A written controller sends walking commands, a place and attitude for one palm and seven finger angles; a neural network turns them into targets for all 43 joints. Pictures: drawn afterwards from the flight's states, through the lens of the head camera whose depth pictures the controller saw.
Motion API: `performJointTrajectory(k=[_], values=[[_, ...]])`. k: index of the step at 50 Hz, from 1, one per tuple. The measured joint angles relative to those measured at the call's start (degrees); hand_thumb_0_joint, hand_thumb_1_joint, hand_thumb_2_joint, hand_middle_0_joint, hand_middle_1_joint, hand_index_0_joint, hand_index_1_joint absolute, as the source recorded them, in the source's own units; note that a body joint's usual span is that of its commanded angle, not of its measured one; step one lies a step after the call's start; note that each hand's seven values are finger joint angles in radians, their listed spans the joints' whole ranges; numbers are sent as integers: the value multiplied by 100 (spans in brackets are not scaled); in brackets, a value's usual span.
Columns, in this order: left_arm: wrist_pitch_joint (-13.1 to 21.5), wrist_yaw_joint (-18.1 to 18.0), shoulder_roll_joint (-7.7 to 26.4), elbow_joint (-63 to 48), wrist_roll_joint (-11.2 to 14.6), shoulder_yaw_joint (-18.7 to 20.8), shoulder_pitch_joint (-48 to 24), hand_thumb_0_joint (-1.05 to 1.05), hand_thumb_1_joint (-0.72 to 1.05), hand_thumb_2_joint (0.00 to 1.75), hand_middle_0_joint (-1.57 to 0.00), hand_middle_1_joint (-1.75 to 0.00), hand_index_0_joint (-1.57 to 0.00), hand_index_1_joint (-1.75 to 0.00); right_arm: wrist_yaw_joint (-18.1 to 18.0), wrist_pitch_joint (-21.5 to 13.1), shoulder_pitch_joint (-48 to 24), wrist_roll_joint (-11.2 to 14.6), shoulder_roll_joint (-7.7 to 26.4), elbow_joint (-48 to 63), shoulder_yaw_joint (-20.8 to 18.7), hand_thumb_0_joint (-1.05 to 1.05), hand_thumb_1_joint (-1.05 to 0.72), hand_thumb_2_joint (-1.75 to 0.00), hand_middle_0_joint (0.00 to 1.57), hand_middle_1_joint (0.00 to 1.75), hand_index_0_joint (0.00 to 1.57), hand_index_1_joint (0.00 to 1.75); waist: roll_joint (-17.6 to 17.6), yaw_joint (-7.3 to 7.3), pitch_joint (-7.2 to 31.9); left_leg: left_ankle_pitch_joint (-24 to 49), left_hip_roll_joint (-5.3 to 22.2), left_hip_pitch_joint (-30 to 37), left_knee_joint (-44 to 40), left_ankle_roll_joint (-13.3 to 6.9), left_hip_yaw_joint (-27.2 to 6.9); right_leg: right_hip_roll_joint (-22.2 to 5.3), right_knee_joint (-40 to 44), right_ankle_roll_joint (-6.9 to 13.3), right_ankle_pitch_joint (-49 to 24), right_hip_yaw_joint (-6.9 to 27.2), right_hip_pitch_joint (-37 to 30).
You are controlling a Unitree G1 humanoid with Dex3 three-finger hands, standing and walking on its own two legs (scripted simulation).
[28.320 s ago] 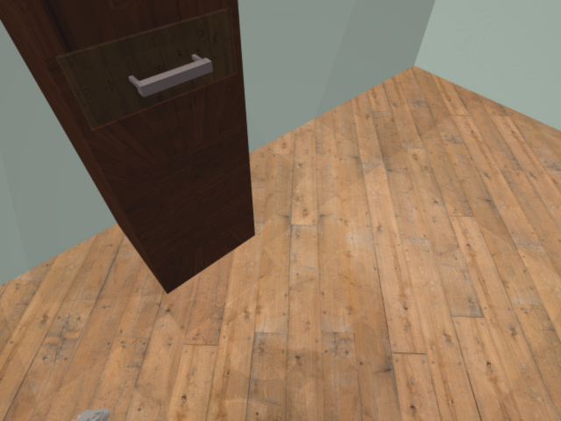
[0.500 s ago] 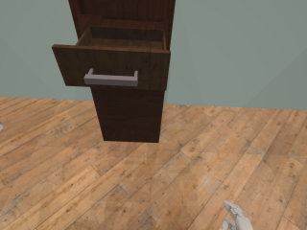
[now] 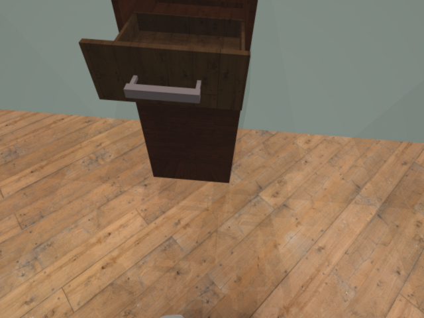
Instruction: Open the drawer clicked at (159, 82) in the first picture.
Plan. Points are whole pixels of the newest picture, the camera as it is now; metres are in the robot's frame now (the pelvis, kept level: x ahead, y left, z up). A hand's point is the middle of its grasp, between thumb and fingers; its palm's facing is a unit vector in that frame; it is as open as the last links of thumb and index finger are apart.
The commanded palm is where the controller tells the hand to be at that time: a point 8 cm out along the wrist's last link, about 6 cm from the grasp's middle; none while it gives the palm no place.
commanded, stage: let the arm hang, fingers relaxed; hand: left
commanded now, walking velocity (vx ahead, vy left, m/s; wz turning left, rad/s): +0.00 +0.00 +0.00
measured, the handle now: (164, 87) +0.59 +0.15 +0.10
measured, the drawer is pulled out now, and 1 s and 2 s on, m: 0.29 0.29 0.29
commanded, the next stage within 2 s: look to check the result in 0.72 s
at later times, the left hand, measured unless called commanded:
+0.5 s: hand out of the picture +0.06 +0.16 -0.14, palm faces +0.00 -0.97 -0.23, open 7.4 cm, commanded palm none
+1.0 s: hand out of the picture +0.06 +0.15 -0.15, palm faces -0.01 -0.97 -0.24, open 7.4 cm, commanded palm none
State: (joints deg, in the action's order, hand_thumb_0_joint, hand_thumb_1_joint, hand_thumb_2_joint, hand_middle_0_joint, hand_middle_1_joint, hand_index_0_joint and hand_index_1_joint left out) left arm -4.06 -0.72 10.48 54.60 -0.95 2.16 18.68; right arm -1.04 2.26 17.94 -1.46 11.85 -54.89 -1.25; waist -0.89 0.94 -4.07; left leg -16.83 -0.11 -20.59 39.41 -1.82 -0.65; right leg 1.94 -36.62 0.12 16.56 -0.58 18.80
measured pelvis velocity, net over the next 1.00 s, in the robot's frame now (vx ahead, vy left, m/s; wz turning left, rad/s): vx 0.03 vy -0.04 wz -0.03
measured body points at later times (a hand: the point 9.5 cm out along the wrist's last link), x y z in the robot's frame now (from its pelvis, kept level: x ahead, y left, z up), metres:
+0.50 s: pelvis +0.02 -0.02 +0.02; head +0.03 -0.04 +0.47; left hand +0.06 +0.21 -0.12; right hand +0.03 -0.25 -0.14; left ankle +0.04 +0.09 -0.72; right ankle +0.03 -0.13 -0.72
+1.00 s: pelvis +0.03 -0.04 +0.03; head +0.06 -0.05 +0.47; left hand +0.06 +0.20 -0.13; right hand +0.01 -0.26 -0.14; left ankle +0.04 +0.09 -0.72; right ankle +0.03 -0.13 -0.72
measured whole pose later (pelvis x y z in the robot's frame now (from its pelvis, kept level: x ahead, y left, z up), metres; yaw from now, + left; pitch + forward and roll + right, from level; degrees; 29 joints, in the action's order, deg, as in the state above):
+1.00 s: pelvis +0.03 -0.04 +0.03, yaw -1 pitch -2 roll +0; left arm 0.1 -1.4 10.0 65.5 -0.4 1.7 11.3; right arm -2.1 0.7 15.5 -1.0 9.3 -65.4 -1.1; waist -1.6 1.1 -4.9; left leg -11.5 1.4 -8.5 21.8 1.1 0.3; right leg 3.0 -21.3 2.7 11.2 0.2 8.4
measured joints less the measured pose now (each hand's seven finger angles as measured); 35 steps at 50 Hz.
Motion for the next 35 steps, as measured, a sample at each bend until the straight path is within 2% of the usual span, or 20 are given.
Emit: performJointTrajectory(k=[3,6,11,18,27,35], values=[[23,0,157,453,25,6,92,-2,100,89,-21,-30,-20,-30,-59,-17,177,-13,-180,-345,55,0,-91,-89,20,30,20,30,136,-162,-103,173,-56,258,-496,-24,72,-67,396,25,-37,65,-202],[101,10,243,783,32,-29,185,-1,97,89,-21,-30,-20,-30,-81,-47,249,29,-308,-584,84,0,-91,-89,20,30,20,30,175,-229,-110,422,-110,511,-1074,-7,133,-144,868,40,-402,102,-380],[243,-4,196,1151,43,-104,158,0,94,89,-20,-30,-20,-30,-66,-95,133,83,-373,-812,62,0,-90,-89,20,30,20,30,11,-175,-81,624,-117,768,-1514,35,112,-157,1234,16,-585,81,-609],[360,-50,19,1190,37,-134,-240,1,92,90,-20,-30,-20,-30,-60,-152,-251,82,-304,-854,24,0,-90,-89,20,30,20,30,-156,-104,9,624,-54,945,-1619,101,120,-94,1307,84,-571,91,-758],[444,-77,-178,980,29,-135,-852,0,91,90,-20,-30,-20,-30,-83,-185,-487,45,-182,-848,11,0,-91,-89,20,30,20,30,-128,-12,148,565,37,1066,-1633,195,105,-3,1335,163,-526,78,-877],[454,-62,-143,916,43,-103,-1027,0,92,90,-21,-30,-20,-30,-88,-179,-391,31,-233,-923,25,0,-91,-89,20,30,20,30,-75,44,101,544,109,1129,-1687,261,90,68,1425,224,-531,65,-953]])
